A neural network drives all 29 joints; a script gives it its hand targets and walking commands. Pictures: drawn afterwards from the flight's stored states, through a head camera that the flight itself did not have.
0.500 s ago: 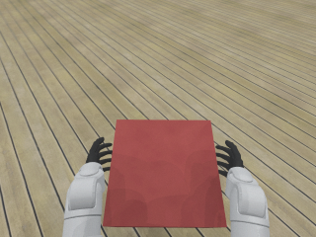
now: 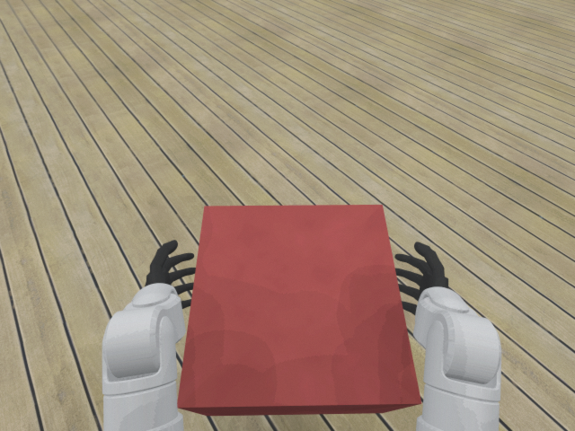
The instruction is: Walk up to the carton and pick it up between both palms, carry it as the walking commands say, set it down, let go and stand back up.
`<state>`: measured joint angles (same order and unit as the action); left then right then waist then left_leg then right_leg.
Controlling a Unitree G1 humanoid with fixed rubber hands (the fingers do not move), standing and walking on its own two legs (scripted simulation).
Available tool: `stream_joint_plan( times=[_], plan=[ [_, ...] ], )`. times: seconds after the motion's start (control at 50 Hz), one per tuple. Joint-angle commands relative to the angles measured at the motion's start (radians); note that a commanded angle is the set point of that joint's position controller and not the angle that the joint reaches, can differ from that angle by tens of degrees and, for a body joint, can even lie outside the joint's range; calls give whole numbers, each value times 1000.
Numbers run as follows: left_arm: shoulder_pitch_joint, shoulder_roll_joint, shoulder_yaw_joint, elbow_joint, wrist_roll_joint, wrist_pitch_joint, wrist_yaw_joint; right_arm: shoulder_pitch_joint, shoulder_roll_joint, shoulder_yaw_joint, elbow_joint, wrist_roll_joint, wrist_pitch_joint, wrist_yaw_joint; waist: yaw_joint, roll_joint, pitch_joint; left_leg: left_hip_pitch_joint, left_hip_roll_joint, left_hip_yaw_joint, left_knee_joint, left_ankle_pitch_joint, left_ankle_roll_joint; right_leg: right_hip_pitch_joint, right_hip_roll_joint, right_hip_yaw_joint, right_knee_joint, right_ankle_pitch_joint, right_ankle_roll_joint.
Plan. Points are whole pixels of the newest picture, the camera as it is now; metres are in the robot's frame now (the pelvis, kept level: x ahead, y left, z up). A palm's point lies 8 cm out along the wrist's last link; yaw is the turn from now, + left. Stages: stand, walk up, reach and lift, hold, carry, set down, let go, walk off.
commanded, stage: carry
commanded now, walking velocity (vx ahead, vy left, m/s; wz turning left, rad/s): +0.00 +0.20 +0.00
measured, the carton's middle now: (294, 310) +0.30 +0.01 +0.00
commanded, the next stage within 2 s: none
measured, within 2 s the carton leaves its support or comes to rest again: neither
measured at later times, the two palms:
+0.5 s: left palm (153, 301) +0.26 +0.19 +0.07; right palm (419, 308) +0.26 -0.15 +0.08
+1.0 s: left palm (144, 312) +0.23 +0.19 +0.10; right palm (438, 333) +0.22 -0.15 +0.10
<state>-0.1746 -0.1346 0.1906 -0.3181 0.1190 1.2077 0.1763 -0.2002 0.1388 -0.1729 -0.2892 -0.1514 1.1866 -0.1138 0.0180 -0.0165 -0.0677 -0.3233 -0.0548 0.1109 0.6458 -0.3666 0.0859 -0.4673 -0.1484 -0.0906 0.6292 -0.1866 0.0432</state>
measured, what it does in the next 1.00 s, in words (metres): steps on the spot: right foot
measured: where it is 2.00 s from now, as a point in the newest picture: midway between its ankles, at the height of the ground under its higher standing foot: outside the picture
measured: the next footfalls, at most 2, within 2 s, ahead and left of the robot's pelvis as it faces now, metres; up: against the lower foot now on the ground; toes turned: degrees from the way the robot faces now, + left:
right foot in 0.76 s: +0.01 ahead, -0.11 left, +0.00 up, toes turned -8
left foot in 1.58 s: -0.02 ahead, +0.12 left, +0.00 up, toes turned -7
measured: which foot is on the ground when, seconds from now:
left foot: down 0.00-1.00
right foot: down 0.00-0.48, up 0.50-0.74, down 0.76-1.00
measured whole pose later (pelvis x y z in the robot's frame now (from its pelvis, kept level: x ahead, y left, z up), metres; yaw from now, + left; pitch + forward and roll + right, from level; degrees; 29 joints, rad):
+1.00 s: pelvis -0.04 +0.02 +0.01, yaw -1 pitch +2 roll +0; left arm -0.17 -0.13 0.18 -0.27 0.14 1.18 0.15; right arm -0.17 0.13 -0.17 -0.27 -0.13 1.17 -0.14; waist -0.01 0.00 -0.10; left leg -0.32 -0.02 0.16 0.51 -0.24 0.09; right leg -0.30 -0.05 -0.11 0.54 -0.27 0.01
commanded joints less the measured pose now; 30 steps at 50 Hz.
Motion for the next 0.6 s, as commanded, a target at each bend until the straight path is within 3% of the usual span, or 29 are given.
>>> stream_joint_plan(
  times=[0.0,0.06,0.1,0.14,0.18,0.22,0.26,0.28,0.3,0.32,0.34,0.36,0.38,0.4,0.42,0.44,0.46,0.48,0.5,0.52,0.54,0.58],
  plan=[
    [-531,-877,-760,-14,-463,12,-415,-471,872,727,-12,443,22,330,-12,24,-225,-5,173,-111,-119,338,-10,162,-41,-2,9,150,-37],
    [-526,-883,-751,-2,-453,9,-415,-475,880,732,-8,447,21,333,-16,-28,-262,-16,151,-101,-63,312,-28,191,-90,50,-11,215,-59],
    [-526,-889,-750,-4,-446,5,-413,-484,885,736,-10,453,19,335,-17,-10,-270,-6,160,-125,-79,304,-26,170,-90,45,0,182,-61],
    [-531,-893,-752,-15,-442,1,-410,-489,888,740,-13,459,16,337,-17,58,-262,28,194,-169,-131,342,-6,111,-47,-11,48,97,-44],
    [-541,-892,-760,-36,-443,-3,-408,-485,893,743,-17,461,12,336,-18,125,-239,61,229,-215,-175,399,24,34,6,-49,97,-66,-35],
    [-549,-886,-770,-68,-453,-6,-409,-476,906,754,-33,463,7,331,-21,140,-229,102,241,-233,-167,511,56,-20,39,-42,151,-183,-42],
    [-531,-886,-770,-72,-463,-6,-414,-469,906,762,-47,457,4,323,-13,115,-253,109,223,-188,-106,621,65,26,49,-35,114,-136,-53],
    [-523,-885,-769,-66,-464,-6,-415,-465,898,765,-53,455,4,321,-9,86,-275,86,205,-148,-65,614,48,89,37,-30,61,-50,-59],
    [-516,-878,-766,-52,-462,-6,-416,-458,886,765,-54,452,7,320,-7,31,-300,20,178,-108,-7,552,17,190,-12,6,12,131,-70],
    [-480,-865,-749,-13,-447,-3,-415,-445,862,756,-39,443,9,323,-7,-67,-304,-84,133,-69,51,341,-27,269,-109,107,-48,276,-96],
    [-451,-849,-733,11,-433,-7,-413,-446,849,757,-45,446,11,325,-7,-225,-301,-155,78,-39,129,78,-78,314,-241,284,-153,398,-157],
    [-441,-860,-730,12,-432,-11,-410,-466,842,765,-51,452,9,327,-4,-325,-320,-157,48,-40,224,-146,-96,321,-317,376,-225,425,-205],
    [-462,-877,-741,-3,-431,-14,-405,-474,858,772,-44,463,7,332,-14,-314,-318,-137,84,-87,178,-180,-83,307,-323,364,-234,384,-196],
    [-485,-884,-750,-23,-424,-17,-401,-485,876,780,-48,479,4,337,-23,-256,-311,-81,99,-98,54,-138,-72,264,-296,302,-219,294,-151],
    [-497,-886,-755,-43,-417,-20,-397,-494,890,785,-56,495,1,343,-26,-197,-298,4,80,-77,-82,-62,-60,197,-240,221,-191,208,-100],
    [-496,-889,-760,-51,-409,-22,-392,-492,895,775,-46,500,-1,350,-27,-67,-283,75,96,-101,-207,2,-49,113,-158,128,-116,75,-53],
    [-508,-888,-767,-59,-404,-21,-392,-465,894,761,-14,486,-3,353,-34,166,-269,126,215,-260,-323,92,-13,-11,-29,-16,64,-133,-8],
    [-546,-879,-780,-94,-414,-23,-393,-457,897,759,-22,487,-7,349,-43,292,-219,177,332,-374,-342,361,33,-157,53,-51,202,-376,8],
    [-549,-884,-787,-103,-424,-27,-394,-460,914,767,-40,489,-5,346,-34,204,-219,200,360,-362,-300,573,57,-161,48,33,310,-404,-19],
    [-523,-891,-789,-87,-430,-28,-397,-447,915,768,-42,479,-5,343,-30,123,-248,206,348,-313,-274,637,69,-134,39,61,354,-358,-25],
    [-507,-893,-790,-77,-437,-28,-399,-449,908,771,-57,477,-7,340,-27,84,-268,238,329,-264,-254,662,70,-134,34,64,363,-296,-21],
    [-494,-884,-799,-70,-443,-24,-395,-425,884,754,-56,468,-8,336,-23,102,-291,307,289,-185,-205,801,62,-126,41,44,312,-251,-1]
  ],
)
